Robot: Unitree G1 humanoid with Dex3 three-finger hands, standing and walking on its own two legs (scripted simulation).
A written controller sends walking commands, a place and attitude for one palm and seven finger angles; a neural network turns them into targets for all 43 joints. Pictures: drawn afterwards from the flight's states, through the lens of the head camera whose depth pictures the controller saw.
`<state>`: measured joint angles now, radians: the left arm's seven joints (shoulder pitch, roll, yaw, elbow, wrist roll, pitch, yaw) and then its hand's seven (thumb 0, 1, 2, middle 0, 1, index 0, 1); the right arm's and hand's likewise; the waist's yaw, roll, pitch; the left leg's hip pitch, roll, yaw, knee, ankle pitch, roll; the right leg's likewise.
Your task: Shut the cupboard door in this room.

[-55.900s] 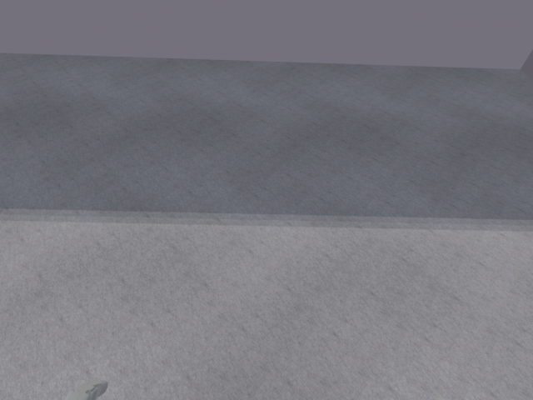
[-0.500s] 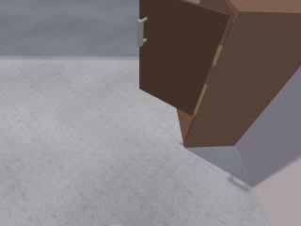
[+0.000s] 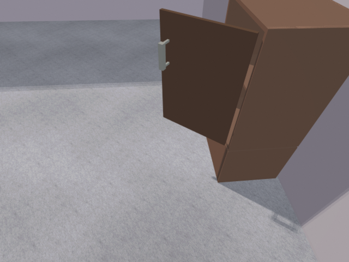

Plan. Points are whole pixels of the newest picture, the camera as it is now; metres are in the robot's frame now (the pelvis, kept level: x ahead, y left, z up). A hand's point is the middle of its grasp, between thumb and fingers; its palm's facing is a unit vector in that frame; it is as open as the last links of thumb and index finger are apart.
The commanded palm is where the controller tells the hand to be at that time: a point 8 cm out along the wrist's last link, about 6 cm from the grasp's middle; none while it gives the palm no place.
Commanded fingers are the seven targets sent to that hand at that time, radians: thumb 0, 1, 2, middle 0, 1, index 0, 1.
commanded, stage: let the arm hang, fingers relaxed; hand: left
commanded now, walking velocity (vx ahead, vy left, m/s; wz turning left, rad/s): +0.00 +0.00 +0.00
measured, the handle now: (164, 54) +0.93 +0.10 +0.02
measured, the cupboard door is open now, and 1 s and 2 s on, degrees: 52 52 52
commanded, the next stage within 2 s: look to check the result in 0.24 s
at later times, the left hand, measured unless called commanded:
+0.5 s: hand out of the picture +0.00 +0.17 -0.17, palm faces +0.03 -0.98 -0.19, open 7.4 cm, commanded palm none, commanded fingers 0.00 0.90 0.90 -0.20 -0.30 -0.20 -0.30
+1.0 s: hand out of the picture +0.04 +0.18 -0.17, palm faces +0.02 -0.98 -0.21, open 7.4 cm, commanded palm none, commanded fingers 0.00 0.90 0.90 -0.20 -0.30 -0.20 -0.30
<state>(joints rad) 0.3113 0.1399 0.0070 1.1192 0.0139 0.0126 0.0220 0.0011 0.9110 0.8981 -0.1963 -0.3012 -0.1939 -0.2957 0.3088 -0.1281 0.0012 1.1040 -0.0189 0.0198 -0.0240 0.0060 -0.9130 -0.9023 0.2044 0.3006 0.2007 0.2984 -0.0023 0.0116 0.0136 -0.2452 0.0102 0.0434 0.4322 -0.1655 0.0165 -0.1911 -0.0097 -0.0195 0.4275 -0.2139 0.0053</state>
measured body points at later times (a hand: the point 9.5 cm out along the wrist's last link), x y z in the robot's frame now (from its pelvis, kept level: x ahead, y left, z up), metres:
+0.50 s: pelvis +0.02 +0.00 +0.00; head +0.03 +0.00 +0.45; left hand +0.00 +0.22 -0.16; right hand +0.01 -0.22 -0.16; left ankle +0.04 +0.11 -0.74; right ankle +0.01 -0.12 -0.74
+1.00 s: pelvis +0.03 -0.01 +0.00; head +0.04 -0.01 +0.45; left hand +0.04 +0.23 -0.15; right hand +0.04 -0.24 -0.16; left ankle +0.04 +0.11 -0.74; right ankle +0.01 -0.12 -0.74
